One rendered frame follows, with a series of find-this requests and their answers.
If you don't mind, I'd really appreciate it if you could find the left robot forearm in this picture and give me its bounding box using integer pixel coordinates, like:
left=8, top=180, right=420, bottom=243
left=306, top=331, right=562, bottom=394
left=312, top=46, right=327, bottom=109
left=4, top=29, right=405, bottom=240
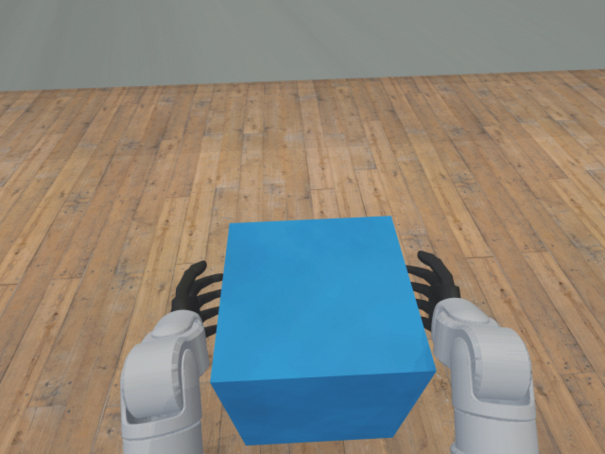
left=120, top=310, right=210, bottom=454

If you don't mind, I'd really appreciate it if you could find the right robot forearm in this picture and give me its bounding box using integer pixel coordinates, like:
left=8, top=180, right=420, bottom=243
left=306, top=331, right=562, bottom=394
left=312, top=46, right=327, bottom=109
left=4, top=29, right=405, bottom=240
left=431, top=298, right=539, bottom=454

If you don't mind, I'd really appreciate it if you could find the carton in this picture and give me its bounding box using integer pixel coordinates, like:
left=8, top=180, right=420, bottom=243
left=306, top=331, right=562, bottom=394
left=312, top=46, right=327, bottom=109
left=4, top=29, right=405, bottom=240
left=210, top=216, right=437, bottom=445

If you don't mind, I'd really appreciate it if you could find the left robot hand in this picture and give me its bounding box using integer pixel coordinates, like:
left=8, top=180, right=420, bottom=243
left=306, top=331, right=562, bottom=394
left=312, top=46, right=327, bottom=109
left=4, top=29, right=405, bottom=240
left=170, top=260, right=223, bottom=338

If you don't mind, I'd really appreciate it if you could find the right robot hand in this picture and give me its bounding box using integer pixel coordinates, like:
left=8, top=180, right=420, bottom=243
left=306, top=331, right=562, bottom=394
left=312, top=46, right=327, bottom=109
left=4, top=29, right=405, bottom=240
left=406, top=251, right=460, bottom=332

